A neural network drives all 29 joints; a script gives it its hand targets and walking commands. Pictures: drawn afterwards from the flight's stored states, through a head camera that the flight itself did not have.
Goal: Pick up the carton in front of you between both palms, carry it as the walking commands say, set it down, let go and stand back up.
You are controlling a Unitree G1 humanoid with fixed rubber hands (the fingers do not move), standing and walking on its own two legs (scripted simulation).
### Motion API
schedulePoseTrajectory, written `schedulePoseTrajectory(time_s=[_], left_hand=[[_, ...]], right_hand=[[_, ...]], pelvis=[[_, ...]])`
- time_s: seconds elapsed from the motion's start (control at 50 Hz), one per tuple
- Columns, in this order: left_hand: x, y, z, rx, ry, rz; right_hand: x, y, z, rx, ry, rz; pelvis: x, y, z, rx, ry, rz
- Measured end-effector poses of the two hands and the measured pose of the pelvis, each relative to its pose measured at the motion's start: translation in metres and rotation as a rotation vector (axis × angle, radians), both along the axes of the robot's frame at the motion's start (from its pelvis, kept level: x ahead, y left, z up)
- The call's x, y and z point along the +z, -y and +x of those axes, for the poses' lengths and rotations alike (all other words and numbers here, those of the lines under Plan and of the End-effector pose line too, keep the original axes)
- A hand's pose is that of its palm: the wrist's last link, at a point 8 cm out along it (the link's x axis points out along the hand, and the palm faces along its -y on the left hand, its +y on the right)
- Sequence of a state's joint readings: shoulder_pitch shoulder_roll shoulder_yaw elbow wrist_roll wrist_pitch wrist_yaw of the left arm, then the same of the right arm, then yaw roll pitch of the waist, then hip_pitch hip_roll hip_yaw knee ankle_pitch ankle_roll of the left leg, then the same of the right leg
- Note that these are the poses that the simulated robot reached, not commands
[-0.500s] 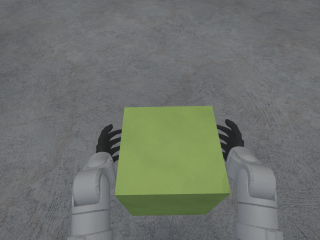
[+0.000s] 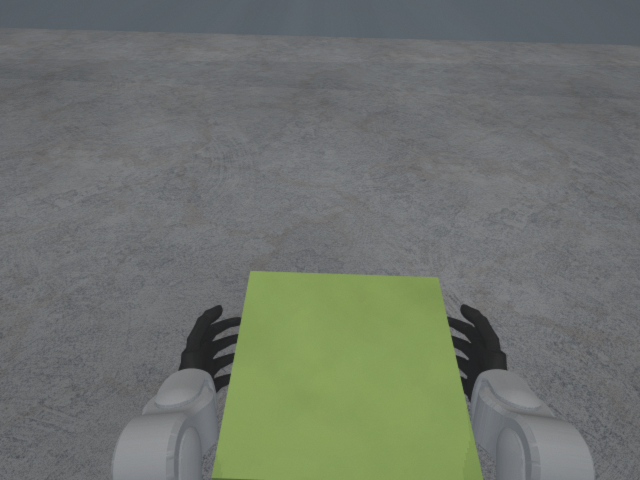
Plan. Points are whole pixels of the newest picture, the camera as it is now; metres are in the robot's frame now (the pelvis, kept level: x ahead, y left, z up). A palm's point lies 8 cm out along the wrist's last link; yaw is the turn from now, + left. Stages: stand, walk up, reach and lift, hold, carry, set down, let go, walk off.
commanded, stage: carry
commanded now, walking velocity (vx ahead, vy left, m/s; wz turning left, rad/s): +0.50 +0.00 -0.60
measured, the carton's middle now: (338, 405) +0.23 -0.01 +0.03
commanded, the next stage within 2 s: none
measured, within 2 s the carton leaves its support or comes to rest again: neither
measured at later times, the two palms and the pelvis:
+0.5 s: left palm (296, 188) +0.57 +0.04 +0.11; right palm (480, 217) +0.48 -0.25 +0.11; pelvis +0.31 -0.04 +0.01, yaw -16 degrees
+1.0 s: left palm (340, 118) +0.86 -0.06 +0.11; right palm (477, 133) +0.78 -0.35 +0.11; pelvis +0.60 -0.13 +0.01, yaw -15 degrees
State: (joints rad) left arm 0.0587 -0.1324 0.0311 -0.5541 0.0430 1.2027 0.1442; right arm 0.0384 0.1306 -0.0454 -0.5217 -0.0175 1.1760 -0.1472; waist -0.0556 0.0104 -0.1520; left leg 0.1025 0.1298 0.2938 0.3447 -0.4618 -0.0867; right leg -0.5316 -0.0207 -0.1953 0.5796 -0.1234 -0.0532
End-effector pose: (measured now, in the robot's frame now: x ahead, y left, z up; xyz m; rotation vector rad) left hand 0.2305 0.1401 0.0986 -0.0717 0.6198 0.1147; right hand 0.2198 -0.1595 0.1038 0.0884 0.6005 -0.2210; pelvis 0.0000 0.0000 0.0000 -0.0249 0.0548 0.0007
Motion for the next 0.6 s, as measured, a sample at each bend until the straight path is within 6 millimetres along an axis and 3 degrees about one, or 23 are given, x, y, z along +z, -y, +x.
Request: schedulePoseTrajectory(time_s=[0.08, 0.14, 0.24, 0.44, 0.56, 0.6], left_hand=[[-0.017, 0.017, 0.053, 0.012, -0.027, 0.012], [-0.018, 0.025, 0.081, 0.020, -0.086, 0.016], [-0.003, 0.045, 0.140, -0.022, -0.096, 0.038], [0.018, 0.091, 0.287, -0.204, -0.010, 0.027], [0.003, 0.103, 0.385, -0.277, 0.017, -0.013], [-0.002, 0.113, 0.413, -0.310, -0.023, -0.021]], right_hand=[[-0.018, 0.017, 0.059, 0.018, -0.027, 0.007], [-0.020, 0.025, 0.089, 0.027, -0.086, 0.008], [-0.012, 0.044, 0.133, -0.006, -0.094, 0.028], [0.008, 0.082, 0.225, -0.194, -0.008, 0.023], [0.004, 0.088, 0.302, -0.268, 0.017, -0.017], [0.001, 0.094, 0.320, -0.300, -0.024, -0.027]], pelvis=[[-0.013, 0.020, 0.053, -0.029, 0.022, -0.013], [-0.002, 0.029, 0.082, -0.056, 0.018, 0.001], [0.016, 0.037, 0.133, -0.114, -0.003, 0.028], [0.021, 0.038, 0.261, -0.248, -0.028, 0.043], [0.001, 0.034, 0.353, -0.360, -0.017, 0.043], [0.004, 0.034, 0.376, -0.398, -0.015, 0.048]])
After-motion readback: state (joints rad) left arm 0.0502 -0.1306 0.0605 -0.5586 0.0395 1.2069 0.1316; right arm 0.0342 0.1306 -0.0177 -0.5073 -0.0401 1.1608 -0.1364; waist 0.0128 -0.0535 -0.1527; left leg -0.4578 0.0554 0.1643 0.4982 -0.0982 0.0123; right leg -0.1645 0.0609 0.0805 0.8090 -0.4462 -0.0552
